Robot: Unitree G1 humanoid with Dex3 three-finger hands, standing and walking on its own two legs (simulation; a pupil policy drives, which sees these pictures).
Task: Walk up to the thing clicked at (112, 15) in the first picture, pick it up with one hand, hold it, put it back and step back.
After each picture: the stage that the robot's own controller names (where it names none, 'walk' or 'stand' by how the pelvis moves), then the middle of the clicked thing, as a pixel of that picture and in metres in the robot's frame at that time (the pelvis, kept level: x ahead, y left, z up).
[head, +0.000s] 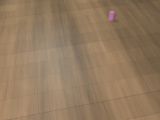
stand; (111, 15) +1.99 -0.30 -0.72
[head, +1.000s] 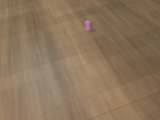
walk; (87, 25) +1.86 +0.15 -0.69
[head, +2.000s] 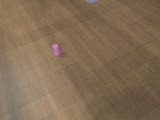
walk; (56, 49) +1.23 +0.44 -0.71
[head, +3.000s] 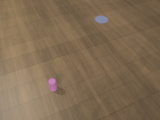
walk; (52, 84) +0.78 +0.35 -0.70
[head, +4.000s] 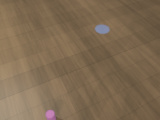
walk; (51, 116) +0.48 +0.26 -0.70
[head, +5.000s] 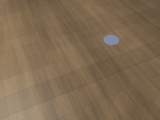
stand; out of the picture +0.33 +0.24 -0.71
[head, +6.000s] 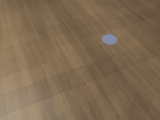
stand; out of the picture +0.34 +0.24 -0.72
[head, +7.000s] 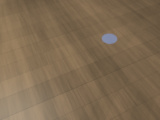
stand; out of the picture +0.33 +0.25 -0.72
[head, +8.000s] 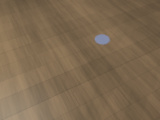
stand; out of the picture +0.33 +0.26 -0.72
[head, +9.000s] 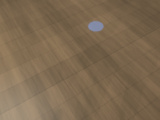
stand; out of the picture +0.34 +0.29 -0.71
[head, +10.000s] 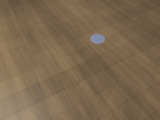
stand; out of the picture +0.35 +0.27 -0.72
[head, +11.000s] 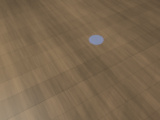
stand; out of the picture +0.34 +0.28 -0.73
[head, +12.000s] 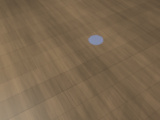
stand; out of the picture +0.33 +0.28 -0.73
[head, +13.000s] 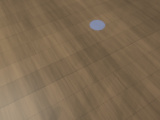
go down; out of the picture +0.36 +0.27 -0.71
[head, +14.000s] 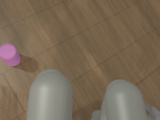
go down; (10, 55) +0.40 +0.34 -0.29
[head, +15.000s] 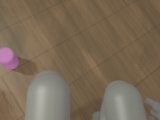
close in; (8, 58) +0.38 +0.35 -0.29
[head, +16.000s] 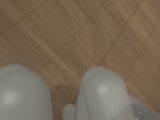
close in; out of the picture +0.33 +0.38 -0.21
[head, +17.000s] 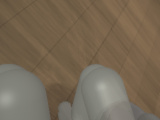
close; out of the picture +0.33 +0.38 -0.21
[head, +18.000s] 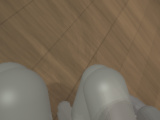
lift; out of the picture +0.30 +0.36 -0.20
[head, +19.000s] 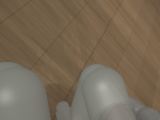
lift; out of the picture +0.30 +0.36 -0.20
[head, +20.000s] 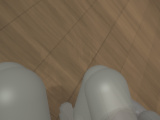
lift; out of the picture +0.28 +0.37 -0.20
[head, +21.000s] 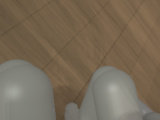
lift; out of the picture +0.24 +0.41 -0.20
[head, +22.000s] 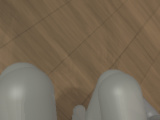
lift; out of the picture +0.23 +0.42 -0.17
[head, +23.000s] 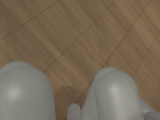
lift; out of the picture +0.24 +0.41 -0.19
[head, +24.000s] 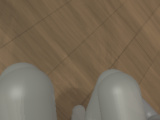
lift; out of the picture +0.24 +0.42 -0.17
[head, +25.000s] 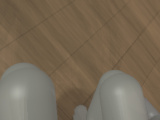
lift; out of the picture +0.23 +0.44 -0.17
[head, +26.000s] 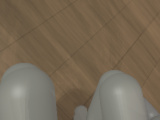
lift; out of the picture +0.23 +0.43 -0.17
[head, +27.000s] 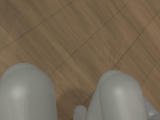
lift; out of the picture +0.24 +0.43 -0.17
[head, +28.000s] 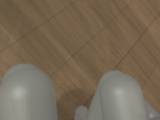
lift; out of the picture +0.24 +0.43 -0.17
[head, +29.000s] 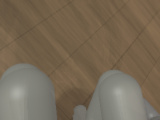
lift; out of the picture +0.24 +0.43 -0.17
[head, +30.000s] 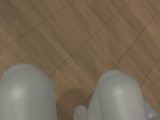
lift; out of the picture +0.24 +0.42 -0.17
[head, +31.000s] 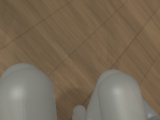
lift; out of the picture +0.24 +0.43 -0.17
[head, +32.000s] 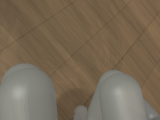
lift; out of the picture +0.24 +0.43 -0.17
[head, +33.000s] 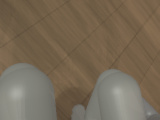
lift; out of the picture +0.24 +0.43 -0.18
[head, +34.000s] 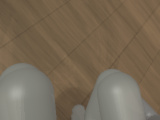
lift; out of the picture +0.25 +0.42 -0.18
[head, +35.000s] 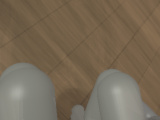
lift; out of the picture +0.24 +0.42 -0.18
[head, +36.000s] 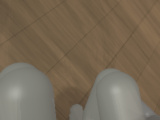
lift; out of the picture +0.25 +0.42 -0.19
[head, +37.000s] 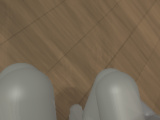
lift; out of the picture +0.24 +0.42 -0.19
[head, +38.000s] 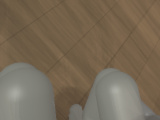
lift; out of the picture +0.24 +0.42 -0.19
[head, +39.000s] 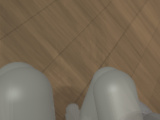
lift; out of the picture +0.26 +0.40 -0.20
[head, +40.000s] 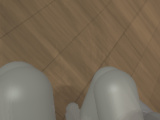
lift; out of the picture +0.25 +0.40 -0.20
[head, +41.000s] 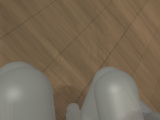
lift; out of the picture +0.25 +0.41 -0.20
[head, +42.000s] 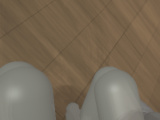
lift; out of the picture +0.25 +0.40 -0.20
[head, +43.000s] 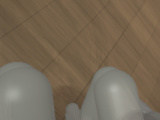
lift; out of the picture +0.25 +0.41 -0.20
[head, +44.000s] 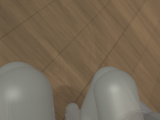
lift; out of the picture +0.26 +0.40 -0.20
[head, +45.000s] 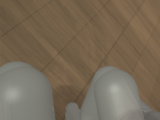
lift; out of the picture +0.25 +0.41 -0.20
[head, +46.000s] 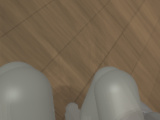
lift; out of the picture +0.25 +0.41 -0.20
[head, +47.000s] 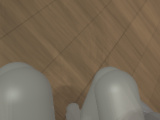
lift; out of the picture +0.25 +0.41 -0.20
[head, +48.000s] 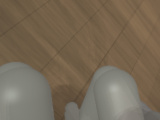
lift; out of the picture +0.26 +0.41 -0.20
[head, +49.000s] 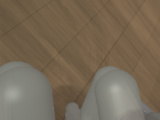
lift; out of the picture +0.25 +0.41 -0.20
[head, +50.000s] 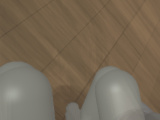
lift; out of the picture +0.25 +0.41 -0.20
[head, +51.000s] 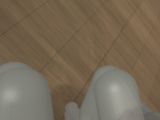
lift; out of the picture +0.26 +0.41 -0.20
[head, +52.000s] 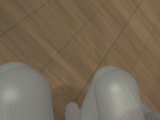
lift; out of the picture +0.25 +0.41 -0.20
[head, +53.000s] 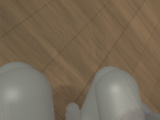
lift; out of the picture +0.25 +0.41 -0.20
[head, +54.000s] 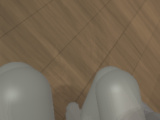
lift; out of the picture +0.25 +0.41 -0.20
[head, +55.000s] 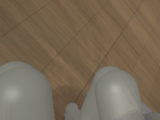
lift; out of the picture +0.25 +0.41 -0.20
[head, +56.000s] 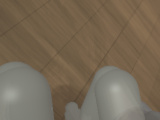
lift; out of the picture +0.25 +0.41 -0.20
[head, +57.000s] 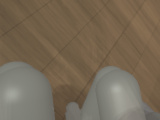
lift; out of the picture +0.25 +0.41 -0.20
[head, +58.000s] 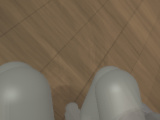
lift; out of the picture +0.25 +0.41 -0.20
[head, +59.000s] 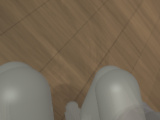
lift; out of the picture +0.26 +0.41 -0.20
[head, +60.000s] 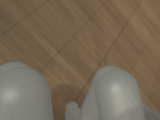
lift; out of the picture +0.26 +0.41 -0.20
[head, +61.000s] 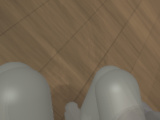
lift; out of the picture +0.26 +0.41 -0.20
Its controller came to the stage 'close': yes
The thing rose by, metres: 0.06
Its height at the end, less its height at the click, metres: +0.00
